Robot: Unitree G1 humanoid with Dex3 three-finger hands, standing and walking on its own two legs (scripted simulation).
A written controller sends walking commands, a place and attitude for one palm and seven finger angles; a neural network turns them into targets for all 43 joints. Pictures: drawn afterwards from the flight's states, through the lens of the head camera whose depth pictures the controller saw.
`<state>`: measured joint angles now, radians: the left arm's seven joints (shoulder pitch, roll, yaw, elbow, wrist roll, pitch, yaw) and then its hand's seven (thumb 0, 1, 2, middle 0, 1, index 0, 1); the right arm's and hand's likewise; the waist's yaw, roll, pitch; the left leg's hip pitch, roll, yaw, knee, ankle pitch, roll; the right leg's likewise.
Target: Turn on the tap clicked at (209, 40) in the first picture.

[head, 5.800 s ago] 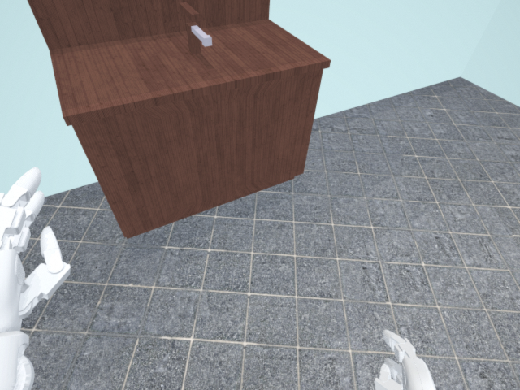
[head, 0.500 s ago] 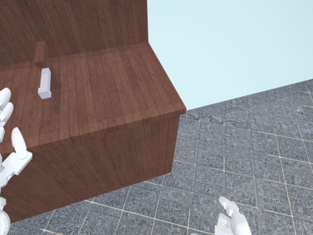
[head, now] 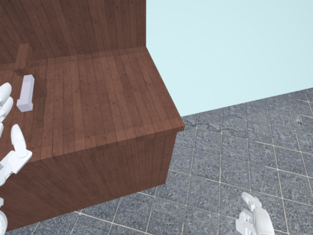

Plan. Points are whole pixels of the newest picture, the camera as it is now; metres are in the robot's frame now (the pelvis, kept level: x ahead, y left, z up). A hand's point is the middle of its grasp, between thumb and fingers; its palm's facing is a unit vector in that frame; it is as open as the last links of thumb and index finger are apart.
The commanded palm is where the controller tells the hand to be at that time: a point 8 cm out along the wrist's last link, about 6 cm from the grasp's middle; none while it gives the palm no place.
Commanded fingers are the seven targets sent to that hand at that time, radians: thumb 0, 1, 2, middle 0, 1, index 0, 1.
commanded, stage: come to a stop and stand still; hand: left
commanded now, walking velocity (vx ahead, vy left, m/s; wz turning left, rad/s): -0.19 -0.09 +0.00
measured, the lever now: (25, 104) +0.42 +0.41 +0.05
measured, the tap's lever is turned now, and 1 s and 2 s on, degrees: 0 0 0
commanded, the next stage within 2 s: look again from close up in 1.12 s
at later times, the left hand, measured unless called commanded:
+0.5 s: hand (39, 180) +0.18 +0.21 +0.16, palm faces +0.41 -0.83 -0.39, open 7.4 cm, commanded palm +0.12 +0.25 +0.18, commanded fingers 0.00 0.90 0.90 -0.20 -0.30 -0.20 -0.30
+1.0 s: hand (26, 212) +0.13 +0.21 +0.16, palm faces +0.40 -0.83 -0.38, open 7.5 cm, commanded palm +0.08 +0.25 +0.18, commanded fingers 0.00 0.90 0.90 -0.20 -0.30 -0.20 -0.30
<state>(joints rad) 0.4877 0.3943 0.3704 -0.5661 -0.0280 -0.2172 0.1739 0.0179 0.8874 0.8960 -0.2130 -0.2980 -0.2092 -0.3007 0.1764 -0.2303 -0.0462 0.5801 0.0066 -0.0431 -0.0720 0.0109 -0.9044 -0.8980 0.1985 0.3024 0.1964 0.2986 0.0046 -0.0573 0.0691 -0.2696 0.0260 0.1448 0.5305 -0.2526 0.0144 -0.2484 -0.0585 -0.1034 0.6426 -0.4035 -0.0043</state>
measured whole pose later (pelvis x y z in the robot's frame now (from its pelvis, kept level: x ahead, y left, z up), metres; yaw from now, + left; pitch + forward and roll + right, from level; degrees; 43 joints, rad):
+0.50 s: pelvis -0.04 -0.03 +0.00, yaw +1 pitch -1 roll +0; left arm 0.48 0.34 0.33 -0.50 -0.04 -0.15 0.16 0.02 0.89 0.90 -0.21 -0.30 -0.21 -0.30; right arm 0.21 -0.23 0.01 0.62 0.00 -0.04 -0.08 0.01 -0.90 -0.90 0.20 0.30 0.20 0.30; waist -0.01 0.02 0.04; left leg -0.22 0.03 0.03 0.53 -0.30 -0.01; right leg -0.29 0.02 -0.13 0.51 -0.22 -0.07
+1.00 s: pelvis -0.08 -0.03 +0.01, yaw +0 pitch -2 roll +0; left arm 0.46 0.34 0.30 -0.43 -0.02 -0.14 0.16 0.02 0.89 0.90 -0.21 -0.30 -0.21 -0.30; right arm 0.25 -0.20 0.03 0.63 0.00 -0.06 -0.07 0.01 -0.90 -0.90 0.20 0.30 0.20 0.30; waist 0.00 0.02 0.01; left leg -0.24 0.01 0.03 0.48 -0.21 0.01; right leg -0.30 0.04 -0.10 0.43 -0.16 -0.04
